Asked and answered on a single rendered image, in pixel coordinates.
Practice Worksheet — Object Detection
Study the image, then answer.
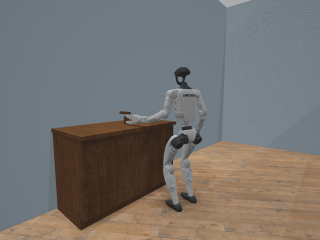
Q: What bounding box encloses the right robot shin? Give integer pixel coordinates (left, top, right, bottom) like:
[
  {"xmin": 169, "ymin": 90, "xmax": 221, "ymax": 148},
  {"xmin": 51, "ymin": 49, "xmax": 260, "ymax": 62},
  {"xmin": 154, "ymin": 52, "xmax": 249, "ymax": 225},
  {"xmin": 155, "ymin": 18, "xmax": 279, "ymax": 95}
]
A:
[{"xmin": 180, "ymin": 160, "xmax": 193, "ymax": 197}]

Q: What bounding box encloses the left robot thigh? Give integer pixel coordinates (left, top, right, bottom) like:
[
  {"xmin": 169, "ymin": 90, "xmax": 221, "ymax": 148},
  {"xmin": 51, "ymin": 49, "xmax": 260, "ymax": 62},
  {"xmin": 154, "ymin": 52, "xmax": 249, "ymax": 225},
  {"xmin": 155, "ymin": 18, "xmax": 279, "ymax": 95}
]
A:
[{"xmin": 163, "ymin": 135, "xmax": 185, "ymax": 175}]

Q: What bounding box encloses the right robot upper arm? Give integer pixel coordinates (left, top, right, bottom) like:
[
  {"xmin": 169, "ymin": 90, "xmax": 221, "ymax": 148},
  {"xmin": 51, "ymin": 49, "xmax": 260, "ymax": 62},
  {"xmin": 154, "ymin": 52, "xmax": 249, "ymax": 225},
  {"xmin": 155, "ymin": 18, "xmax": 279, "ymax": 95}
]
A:
[{"xmin": 194, "ymin": 89, "xmax": 207, "ymax": 117}]

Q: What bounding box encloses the robot left hand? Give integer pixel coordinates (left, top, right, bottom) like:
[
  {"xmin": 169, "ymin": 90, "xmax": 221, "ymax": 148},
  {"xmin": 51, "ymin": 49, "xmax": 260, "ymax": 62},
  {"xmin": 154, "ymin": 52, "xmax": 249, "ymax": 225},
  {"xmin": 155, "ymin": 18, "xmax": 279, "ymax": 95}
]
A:
[{"xmin": 126, "ymin": 114, "xmax": 141, "ymax": 125}]

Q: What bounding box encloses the left robot upper arm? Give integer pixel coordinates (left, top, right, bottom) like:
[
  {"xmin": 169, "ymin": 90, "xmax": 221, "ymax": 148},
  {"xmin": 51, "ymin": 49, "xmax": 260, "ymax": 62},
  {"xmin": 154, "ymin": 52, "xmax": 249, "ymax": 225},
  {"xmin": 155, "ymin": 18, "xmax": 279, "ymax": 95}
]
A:
[{"xmin": 162, "ymin": 89, "xmax": 178, "ymax": 119}]

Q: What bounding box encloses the left robot forearm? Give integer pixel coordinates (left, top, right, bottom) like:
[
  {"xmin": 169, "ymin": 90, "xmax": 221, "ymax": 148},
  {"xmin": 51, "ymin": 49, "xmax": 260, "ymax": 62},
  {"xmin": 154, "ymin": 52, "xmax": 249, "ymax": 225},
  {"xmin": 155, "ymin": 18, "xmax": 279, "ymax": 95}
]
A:
[{"xmin": 139, "ymin": 110, "xmax": 166, "ymax": 124}]

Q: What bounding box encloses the right robot forearm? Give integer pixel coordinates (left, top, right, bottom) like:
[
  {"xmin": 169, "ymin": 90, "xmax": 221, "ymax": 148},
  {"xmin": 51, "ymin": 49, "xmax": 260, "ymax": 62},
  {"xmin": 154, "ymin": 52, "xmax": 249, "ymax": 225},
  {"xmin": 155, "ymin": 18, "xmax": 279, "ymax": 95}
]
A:
[{"xmin": 194, "ymin": 114, "xmax": 207, "ymax": 132}]

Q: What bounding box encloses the counter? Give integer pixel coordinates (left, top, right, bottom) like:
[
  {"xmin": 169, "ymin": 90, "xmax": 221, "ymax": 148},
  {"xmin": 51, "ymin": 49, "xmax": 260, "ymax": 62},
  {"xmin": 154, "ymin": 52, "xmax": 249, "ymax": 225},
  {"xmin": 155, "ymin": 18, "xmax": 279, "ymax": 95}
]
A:
[{"xmin": 51, "ymin": 111, "xmax": 177, "ymax": 230}]

